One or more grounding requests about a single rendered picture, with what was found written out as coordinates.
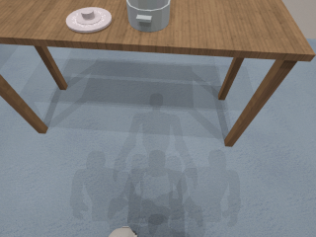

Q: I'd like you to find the table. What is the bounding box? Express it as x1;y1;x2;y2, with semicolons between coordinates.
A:
0;0;316;147

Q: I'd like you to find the pot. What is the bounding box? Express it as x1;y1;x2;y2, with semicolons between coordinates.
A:
126;0;171;33

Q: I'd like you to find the left robot thigh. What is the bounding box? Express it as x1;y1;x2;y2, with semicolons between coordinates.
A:
109;227;137;237

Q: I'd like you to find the knob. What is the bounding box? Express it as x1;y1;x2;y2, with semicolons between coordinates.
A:
80;8;95;19

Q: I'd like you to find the lid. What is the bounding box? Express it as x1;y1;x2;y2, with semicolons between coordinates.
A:
65;7;112;33

